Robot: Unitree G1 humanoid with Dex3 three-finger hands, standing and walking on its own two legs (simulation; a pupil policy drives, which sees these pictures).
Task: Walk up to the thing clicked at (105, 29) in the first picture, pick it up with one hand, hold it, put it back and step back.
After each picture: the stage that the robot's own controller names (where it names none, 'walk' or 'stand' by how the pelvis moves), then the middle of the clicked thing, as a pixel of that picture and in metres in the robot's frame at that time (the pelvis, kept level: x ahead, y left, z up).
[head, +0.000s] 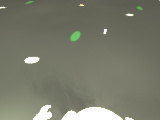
stand; (105, 31) +2.31 -0.41 -0.72
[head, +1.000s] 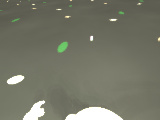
walk; (91, 38) +2.19 +0.07 -0.69
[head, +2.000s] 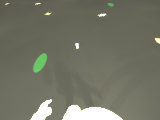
walk; (77, 45) +1.49 +0.39 -0.71
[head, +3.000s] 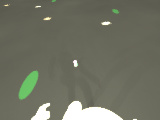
walk; (75, 63) +0.99 +0.32 -0.72
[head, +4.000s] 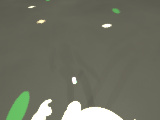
walk; (74, 80) +0.60 +0.26 -0.71
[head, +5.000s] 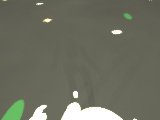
stand; (75, 94) +0.38 +0.18 -0.70
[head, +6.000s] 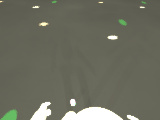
stand; (72, 102) +0.31 +0.16 -0.72
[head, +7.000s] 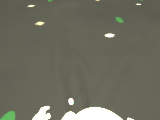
stand; (71, 101) +0.31 +0.19 -0.72
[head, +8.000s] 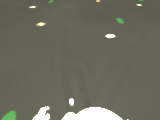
stand; (71, 102) +0.31 +0.19 -0.73
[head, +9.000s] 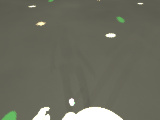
stand; (71, 102) +0.30 +0.19 -0.73
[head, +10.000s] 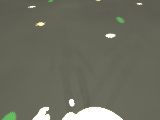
go down; (71, 102) +0.30 +0.19 -0.73
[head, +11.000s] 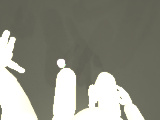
go down; (61, 63) +0.39 +0.21 -0.32
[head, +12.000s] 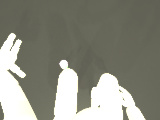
approach; (64, 64) +0.38 +0.21 -0.30
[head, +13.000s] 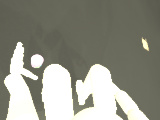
close in; (36, 61) +0.36 +0.25 -0.22
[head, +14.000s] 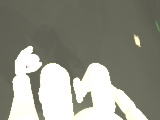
close; (32, 61) +0.36 +0.26 -0.22
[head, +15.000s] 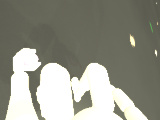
lift; (30, 60) +0.36 +0.26 -0.22
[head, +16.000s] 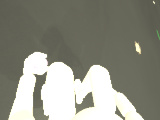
lift; (39, 64) +0.33 +0.24 -0.20
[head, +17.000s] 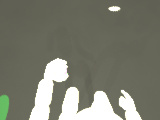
lift; (61, 73) +0.31 +0.19 +0.01
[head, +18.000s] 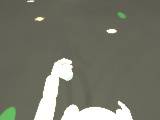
hold; (67, 72) +0.33 +0.16 +0.03
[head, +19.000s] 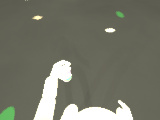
hold; (66, 73) +0.33 +0.17 +0.01
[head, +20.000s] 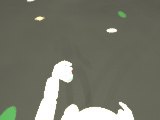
hold; (67, 74) +0.32 +0.16 +0.01
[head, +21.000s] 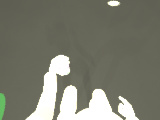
crouch; (64, 67) +0.37 +0.17 -0.05
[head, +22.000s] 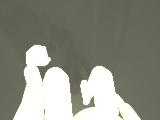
lower; (42, 58) +0.39 +0.24 -0.18
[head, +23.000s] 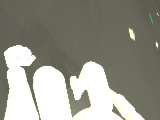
lower; (24, 56) +0.40 +0.26 -0.22
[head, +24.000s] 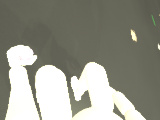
lower; (26, 56) +0.40 +0.26 -0.22
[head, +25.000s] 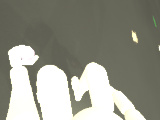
lower; (27, 56) +0.39 +0.26 -0.22
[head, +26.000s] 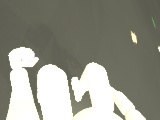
rest; (27, 58) +0.38 +0.27 -0.22
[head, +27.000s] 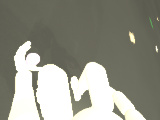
withdraw; (32, 60) +0.37 +0.23 -0.22
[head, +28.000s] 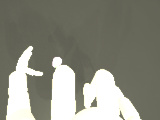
stand; (56, 62) +0.38 +0.21 -0.26
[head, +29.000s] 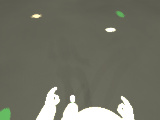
stand; (72, 98) +0.31 +0.14 -0.64
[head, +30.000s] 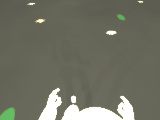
stand; (73, 99) +0.33 +0.15 -0.66
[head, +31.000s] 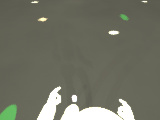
stand; (74, 98) +0.33 +0.15 -0.67
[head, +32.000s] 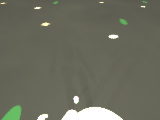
stand; (76, 99) +0.36 +0.14 -0.72
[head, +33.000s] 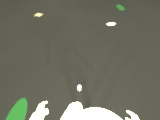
walk; (79, 88) +0.43 +0.11 -0.70
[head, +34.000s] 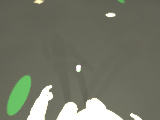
walk; (78, 68) +0.69 +0.12 -0.69
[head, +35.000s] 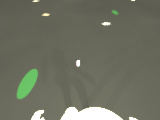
stand; (78, 63) +0.98 +0.20 -0.71
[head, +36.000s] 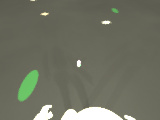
stand; (78, 63) +0.96 +0.17 -0.72
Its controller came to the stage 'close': yes
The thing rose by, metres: 0.72
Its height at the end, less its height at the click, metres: +0.00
